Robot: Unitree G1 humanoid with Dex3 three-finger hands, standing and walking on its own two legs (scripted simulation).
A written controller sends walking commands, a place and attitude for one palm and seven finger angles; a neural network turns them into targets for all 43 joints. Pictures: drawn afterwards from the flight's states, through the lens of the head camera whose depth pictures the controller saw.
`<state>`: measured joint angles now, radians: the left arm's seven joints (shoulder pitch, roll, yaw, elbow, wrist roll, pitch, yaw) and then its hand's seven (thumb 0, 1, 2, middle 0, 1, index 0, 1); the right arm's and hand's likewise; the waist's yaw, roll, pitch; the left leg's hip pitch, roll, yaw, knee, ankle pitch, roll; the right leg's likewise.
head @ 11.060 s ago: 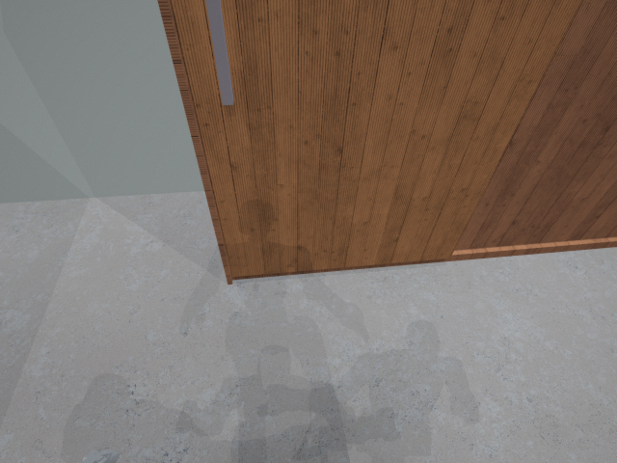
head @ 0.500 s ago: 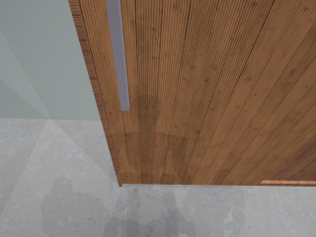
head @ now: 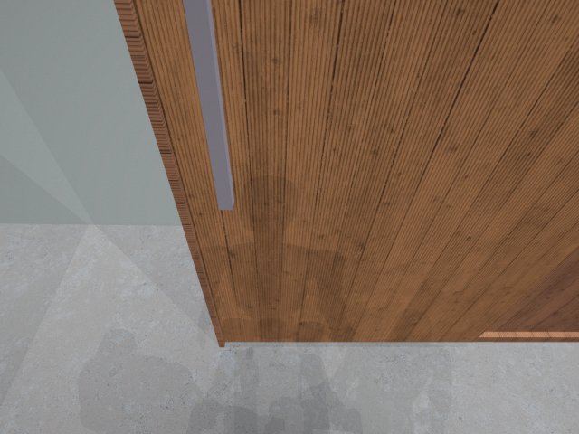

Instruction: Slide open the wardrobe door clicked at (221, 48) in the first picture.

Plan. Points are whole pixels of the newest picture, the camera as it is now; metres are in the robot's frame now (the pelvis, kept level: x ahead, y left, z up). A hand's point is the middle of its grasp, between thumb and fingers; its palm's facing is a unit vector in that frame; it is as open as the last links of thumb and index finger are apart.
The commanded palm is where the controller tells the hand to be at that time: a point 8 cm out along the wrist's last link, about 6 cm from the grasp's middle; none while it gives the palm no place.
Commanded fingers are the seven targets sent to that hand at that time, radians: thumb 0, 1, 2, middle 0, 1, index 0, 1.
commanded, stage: raise the hand with hooked fingers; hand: left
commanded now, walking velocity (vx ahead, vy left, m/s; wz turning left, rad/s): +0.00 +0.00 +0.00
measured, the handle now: (216, 112) +0.49 +0.14 +0.20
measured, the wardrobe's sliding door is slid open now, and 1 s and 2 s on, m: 0.00 0.00 0.00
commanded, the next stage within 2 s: none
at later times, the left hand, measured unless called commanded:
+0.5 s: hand (124, 432) +0.13 +0.21 -0.01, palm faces +0.19 -0.98 -0.03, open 8.9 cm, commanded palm +0.12 +0.26 +0.02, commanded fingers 0.00 0.32 0.65 -0.24 -0.68 -0.24 -0.68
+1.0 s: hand (95, 338) +0.20 +0.24 +0.09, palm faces +0.11 -0.99 -0.06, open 11.9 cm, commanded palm +0.16 +0.28 +0.11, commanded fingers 0.00 -0.27 0.40 -0.28 -1.05 -0.28 -1.05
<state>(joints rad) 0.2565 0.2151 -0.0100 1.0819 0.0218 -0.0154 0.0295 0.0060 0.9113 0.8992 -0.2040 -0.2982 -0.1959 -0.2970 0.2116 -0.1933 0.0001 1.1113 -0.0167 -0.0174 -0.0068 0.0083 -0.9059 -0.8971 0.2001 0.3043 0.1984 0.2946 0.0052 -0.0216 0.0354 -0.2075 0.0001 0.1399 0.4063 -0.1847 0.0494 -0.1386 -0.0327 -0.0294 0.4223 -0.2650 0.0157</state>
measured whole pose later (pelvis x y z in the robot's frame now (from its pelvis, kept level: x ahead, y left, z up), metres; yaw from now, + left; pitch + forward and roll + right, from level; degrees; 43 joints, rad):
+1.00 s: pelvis -0.01 -0.03 -0.02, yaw +3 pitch +1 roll -1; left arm 0.22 0.35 0.37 0.01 -0.37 -0.13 -0.40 0.01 -0.04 0.50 -0.27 -0.91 -0.26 -0.90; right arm 0.26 -0.28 0.04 0.67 0.04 -0.34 -0.08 0.02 -0.90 -0.90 0.20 0.31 0.20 0.30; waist 0.04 0.03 -0.03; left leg -0.42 0.04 0.06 0.69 -0.29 0.02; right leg -0.31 0.00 -0.09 0.66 -0.38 -0.02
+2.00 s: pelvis -0.03 -0.03 +0.00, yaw +4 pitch -6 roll -1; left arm -0.20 0.49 0.46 0.08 -0.33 0.28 -0.43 -0.01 -0.50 0.30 -0.31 -1.20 -0.30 -1.20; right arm 0.18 -0.28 0.10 0.65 0.08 -0.22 -0.09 0.02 -0.90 -0.90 0.20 0.30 0.20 0.30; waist 0.08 0.06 0.01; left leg -0.18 0.03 0.05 0.43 -0.15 0.01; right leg -0.07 0.01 -0.10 0.42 -0.25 -0.03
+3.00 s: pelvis -0.02 -0.03 +0.00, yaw +3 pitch -4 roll +0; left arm -0.44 0.41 0.33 0.29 -0.24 0.29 -0.28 -0.01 -0.50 0.30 -0.31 -1.20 -0.30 -1.20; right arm 0.19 -0.26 0.09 0.67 0.07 -0.16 -0.10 0.02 -0.90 -0.90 0.20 0.30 0.20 0.30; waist 0.05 0.04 -0.01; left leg -0.19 0.02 0.07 0.41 -0.15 0.01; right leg -0.10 0.00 -0.08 0.42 -0.25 -0.03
